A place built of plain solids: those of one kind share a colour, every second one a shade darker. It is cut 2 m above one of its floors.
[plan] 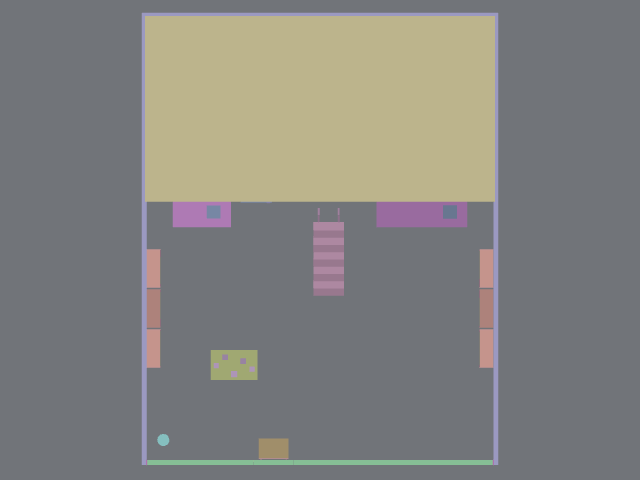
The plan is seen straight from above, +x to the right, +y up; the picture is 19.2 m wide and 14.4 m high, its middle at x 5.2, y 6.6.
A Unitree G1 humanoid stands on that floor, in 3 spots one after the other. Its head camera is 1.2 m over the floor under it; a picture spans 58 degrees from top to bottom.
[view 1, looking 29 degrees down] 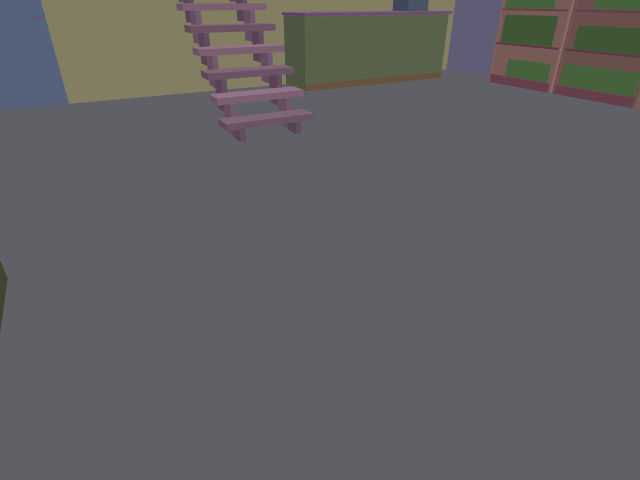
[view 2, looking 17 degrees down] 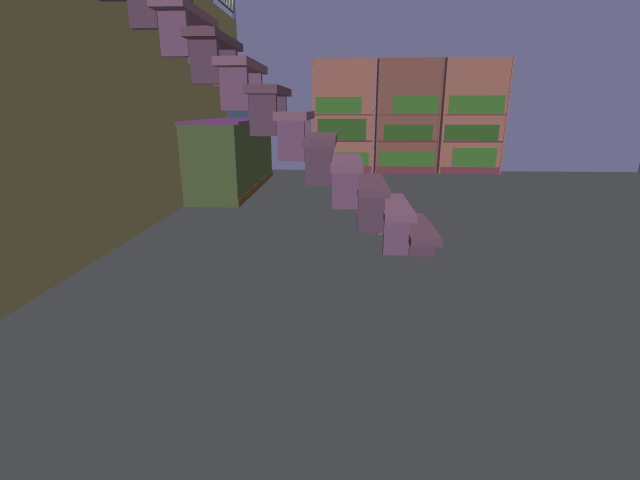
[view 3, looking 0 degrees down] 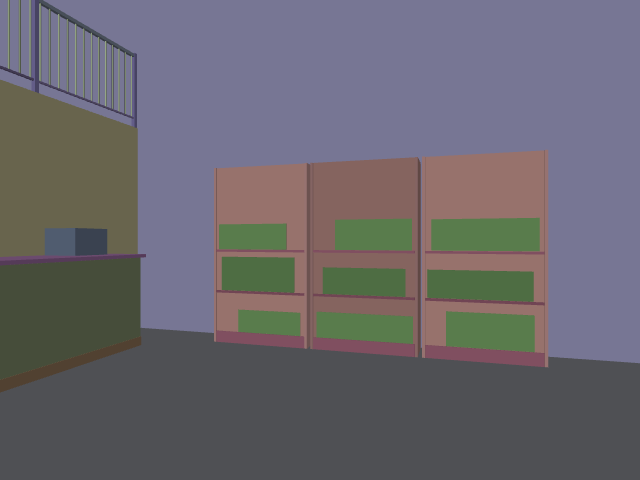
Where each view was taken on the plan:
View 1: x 3.81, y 1.00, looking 61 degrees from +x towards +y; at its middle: ground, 2.48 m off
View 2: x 1.66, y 5.74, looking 3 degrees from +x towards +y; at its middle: ground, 4.10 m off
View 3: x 5.46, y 3.63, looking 17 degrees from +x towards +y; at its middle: shelves_body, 4.75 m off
